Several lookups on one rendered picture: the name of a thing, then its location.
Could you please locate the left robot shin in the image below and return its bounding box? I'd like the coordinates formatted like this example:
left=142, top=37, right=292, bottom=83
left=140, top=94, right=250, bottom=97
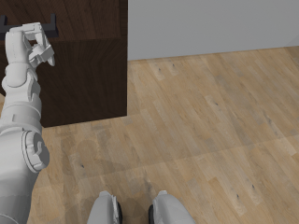
left=99, top=190, right=120, bottom=224

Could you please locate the handle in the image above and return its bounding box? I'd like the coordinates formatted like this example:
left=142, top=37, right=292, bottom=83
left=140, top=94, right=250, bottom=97
left=0, top=13, right=59, bottom=41

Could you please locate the robot left hand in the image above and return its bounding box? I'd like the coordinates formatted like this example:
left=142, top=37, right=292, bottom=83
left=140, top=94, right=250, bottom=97
left=5, top=22, right=55, bottom=70

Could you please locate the left robot upper arm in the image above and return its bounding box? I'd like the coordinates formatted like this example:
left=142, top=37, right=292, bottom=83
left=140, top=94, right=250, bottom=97
left=0, top=130, right=50, bottom=224

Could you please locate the right robot thigh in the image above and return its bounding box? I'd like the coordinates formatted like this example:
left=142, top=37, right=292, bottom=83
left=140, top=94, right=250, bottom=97
left=152, top=194, right=196, bottom=224

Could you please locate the robot left forearm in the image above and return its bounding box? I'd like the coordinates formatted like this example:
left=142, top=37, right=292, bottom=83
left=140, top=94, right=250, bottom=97
left=0, top=63, right=42, bottom=137

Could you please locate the cabinet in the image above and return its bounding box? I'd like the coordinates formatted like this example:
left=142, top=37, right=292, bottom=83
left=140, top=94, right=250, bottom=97
left=0, top=0, right=128, bottom=128

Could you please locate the drawer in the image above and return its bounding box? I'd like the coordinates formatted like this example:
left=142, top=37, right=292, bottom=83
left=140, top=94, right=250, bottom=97
left=0, top=0, right=121, bottom=45

